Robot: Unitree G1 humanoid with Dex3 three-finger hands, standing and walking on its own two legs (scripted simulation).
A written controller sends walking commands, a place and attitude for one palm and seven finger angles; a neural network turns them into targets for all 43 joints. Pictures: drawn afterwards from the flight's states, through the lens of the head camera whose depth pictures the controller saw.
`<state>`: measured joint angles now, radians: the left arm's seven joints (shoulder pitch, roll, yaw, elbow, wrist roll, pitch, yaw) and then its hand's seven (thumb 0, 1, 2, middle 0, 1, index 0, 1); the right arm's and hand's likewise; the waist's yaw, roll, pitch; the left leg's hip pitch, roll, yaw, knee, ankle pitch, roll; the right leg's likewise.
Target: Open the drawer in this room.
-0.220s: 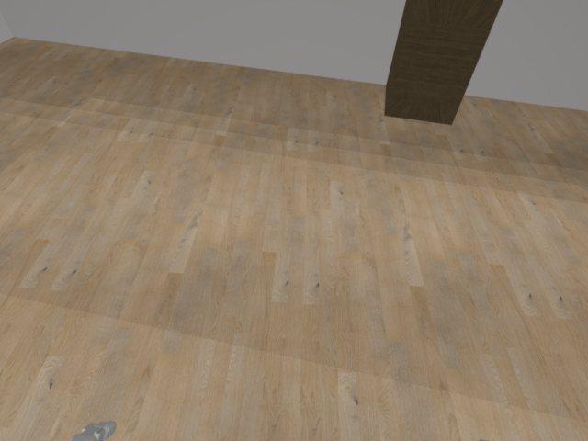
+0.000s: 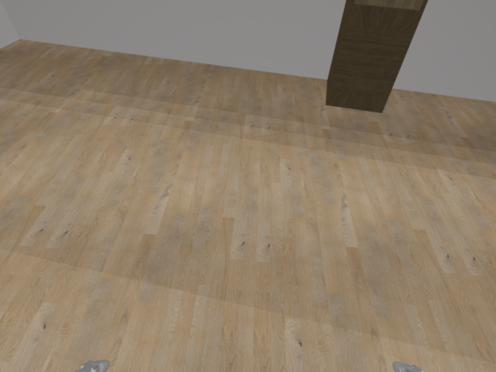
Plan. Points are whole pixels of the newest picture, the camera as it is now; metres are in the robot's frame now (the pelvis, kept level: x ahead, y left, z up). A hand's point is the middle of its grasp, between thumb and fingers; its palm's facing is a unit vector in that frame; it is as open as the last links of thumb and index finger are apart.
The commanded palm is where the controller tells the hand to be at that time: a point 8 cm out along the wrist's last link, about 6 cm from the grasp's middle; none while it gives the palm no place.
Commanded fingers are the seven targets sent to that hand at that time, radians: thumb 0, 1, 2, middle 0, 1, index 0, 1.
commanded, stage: stand and wait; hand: left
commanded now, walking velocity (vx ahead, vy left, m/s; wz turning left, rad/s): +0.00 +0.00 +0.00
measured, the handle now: out of the picture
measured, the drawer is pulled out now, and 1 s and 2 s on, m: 0.00 0.00 0.00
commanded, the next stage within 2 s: turn or walk to find it in 0.68 s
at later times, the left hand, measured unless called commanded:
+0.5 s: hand out of the picture +0.05 +0.23 -0.15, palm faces -0.03 -0.94 -0.33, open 7.4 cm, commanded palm none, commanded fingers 0.00 0.90 0.90 -0.20 -0.30 -0.20 -0.30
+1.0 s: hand out of the picture +0.04 +0.21 -0.17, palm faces +0.04 -0.96 -0.27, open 7.4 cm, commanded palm none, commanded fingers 0.00 0.90 0.90 -0.20 -0.30 -0.20 -0.30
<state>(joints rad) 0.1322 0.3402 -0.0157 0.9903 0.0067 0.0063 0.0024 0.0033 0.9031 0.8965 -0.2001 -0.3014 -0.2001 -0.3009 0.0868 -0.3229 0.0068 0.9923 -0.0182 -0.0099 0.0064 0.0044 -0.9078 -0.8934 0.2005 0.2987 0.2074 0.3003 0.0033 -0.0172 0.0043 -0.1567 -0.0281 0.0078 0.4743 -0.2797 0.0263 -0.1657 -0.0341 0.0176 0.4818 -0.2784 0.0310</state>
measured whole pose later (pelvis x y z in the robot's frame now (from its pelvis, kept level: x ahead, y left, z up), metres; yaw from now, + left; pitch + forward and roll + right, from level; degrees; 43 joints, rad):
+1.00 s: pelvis -0.02 -0.01 -0.01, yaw +3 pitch -1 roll -1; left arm 0.17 0.27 -0.01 1.01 0.01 0.03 0.02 0.00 0.90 0.90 -0.20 -0.30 -0.20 -0.30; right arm 0.17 -0.26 0.00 1.05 -0.02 0.04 0.01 0.00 -0.91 -0.89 0.20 0.30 0.20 0.30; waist -0.01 -0.02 0.04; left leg -0.27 -0.03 -0.05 0.57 -0.27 0.01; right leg -0.24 -0.04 -0.05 0.54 -0.28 0.02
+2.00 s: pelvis -0.02 -0.02 +0.00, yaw +6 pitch -1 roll +0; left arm 0.21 0.22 0.01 1.06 0.01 0.01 0.02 0.00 0.91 0.90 -0.20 -0.30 -0.20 -0.30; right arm 0.22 -0.19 0.01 1.08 -0.01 0.01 0.00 0.00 -0.91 -0.89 0.20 0.30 0.20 0.30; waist 0.00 -0.01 0.03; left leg -0.25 -0.04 -0.09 0.50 -0.23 0.00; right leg -0.21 -0.04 -0.08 0.48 -0.26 0.01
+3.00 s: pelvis -0.02 -0.04 +0.00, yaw +5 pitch -2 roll +0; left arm 0.17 0.30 0.03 1.09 0.01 0.00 0.00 0.00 0.90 0.90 -0.20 -0.30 -0.20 -0.30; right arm 0.18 -0.30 0.00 1.10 -0.02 0.00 0.00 0.00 -0.91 -0.89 0.20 0.30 0.20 0.30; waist 0.01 0.00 0.04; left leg -0.18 0.00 -0.10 0.42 -0.20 -0.03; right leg -0.15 0.00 -0.09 0.41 -0.23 -0.02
